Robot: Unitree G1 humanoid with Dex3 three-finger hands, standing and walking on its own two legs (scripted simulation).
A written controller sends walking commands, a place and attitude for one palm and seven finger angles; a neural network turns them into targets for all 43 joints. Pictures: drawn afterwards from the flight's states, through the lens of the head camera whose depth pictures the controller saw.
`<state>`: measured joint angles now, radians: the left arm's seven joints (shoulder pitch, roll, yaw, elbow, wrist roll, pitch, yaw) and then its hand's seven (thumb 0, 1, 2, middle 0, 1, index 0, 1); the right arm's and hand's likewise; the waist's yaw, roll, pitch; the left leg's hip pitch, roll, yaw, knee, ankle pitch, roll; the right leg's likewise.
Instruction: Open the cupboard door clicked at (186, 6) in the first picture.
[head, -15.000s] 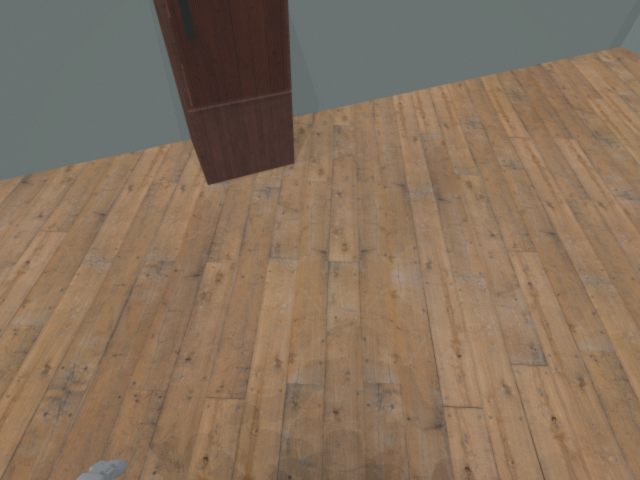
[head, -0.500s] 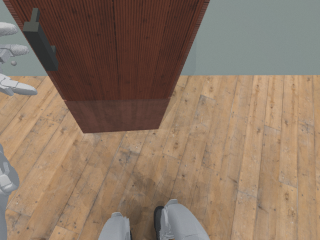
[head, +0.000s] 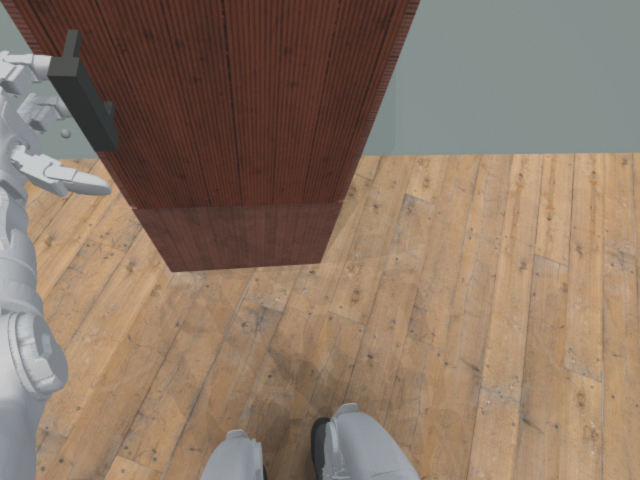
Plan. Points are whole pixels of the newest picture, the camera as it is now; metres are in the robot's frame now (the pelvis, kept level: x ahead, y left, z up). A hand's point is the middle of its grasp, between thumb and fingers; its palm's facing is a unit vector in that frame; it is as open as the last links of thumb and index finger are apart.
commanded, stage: slide the fingers in behind the handle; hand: left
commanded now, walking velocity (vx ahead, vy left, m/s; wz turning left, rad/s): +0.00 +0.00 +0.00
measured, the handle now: (90, 93) +0.56 +0.24 +0.06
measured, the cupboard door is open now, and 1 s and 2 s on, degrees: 0 0 3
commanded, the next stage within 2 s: close the thumb around the handle in 0.84 s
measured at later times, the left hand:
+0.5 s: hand (98, 135) +0.50 +0.22 +0.06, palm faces +0.02 -1.00 -0.02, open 14.0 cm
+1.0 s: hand (102, 129) +0.51 +0.22 +0.06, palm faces +0.03 -1.00 -0.02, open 14.0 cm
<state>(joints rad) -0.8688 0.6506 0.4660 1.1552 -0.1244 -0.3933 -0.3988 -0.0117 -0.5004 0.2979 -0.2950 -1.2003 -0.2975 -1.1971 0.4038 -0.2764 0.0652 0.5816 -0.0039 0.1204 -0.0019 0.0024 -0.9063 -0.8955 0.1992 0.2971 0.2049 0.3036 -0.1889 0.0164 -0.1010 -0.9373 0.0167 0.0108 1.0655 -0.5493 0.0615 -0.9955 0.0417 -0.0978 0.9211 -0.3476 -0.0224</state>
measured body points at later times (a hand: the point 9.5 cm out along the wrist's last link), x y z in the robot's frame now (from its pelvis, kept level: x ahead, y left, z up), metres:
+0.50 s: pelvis +0.00 +0.00 +0.00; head +0.14 +0.03 +0.43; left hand +0.50 +0.27 +0.07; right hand +0.00 -0.27 -0.10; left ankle -0.04 +0.07 -0.67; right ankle +0.04 -0.11 -0.67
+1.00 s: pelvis +0.00 +0.00 +0.00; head +0.15 +0.02 +0.42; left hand +0.51 +0.27 +0.06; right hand -0.01 -0.27 -0.10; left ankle -0.04 +0.07 -0.67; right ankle +0.04 -0.11 -0.67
